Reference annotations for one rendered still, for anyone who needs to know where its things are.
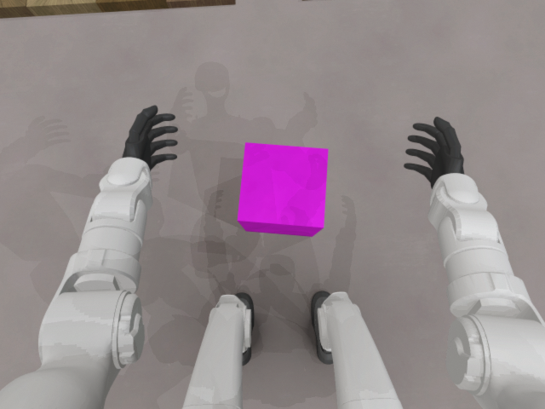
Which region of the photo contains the left robot shin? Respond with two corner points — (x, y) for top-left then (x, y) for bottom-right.
(209, 295), (248, 353)

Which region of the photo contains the robot left foot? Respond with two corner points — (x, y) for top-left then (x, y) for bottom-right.
(234, 292), (254, 366)

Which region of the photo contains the robot left upper arm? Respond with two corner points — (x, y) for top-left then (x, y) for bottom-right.
(0, 291), (145, 409)

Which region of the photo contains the robot right upper arm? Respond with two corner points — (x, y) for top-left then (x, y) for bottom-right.
(445, 314), (545, 409)

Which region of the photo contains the robot right forearm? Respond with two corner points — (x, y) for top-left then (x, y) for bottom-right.
(427, 173), (545, 327)

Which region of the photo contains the carton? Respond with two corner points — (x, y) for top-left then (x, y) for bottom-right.
(238, 142), (329, 237)

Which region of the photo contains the robot left forearm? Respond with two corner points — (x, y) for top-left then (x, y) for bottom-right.
(38, 157), (153, 363)

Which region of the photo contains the left robot hand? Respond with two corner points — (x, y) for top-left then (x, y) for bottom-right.
(122, 105), (178, 171)

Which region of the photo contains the right robot hand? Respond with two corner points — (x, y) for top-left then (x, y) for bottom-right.
(404, 117), (464, 189)

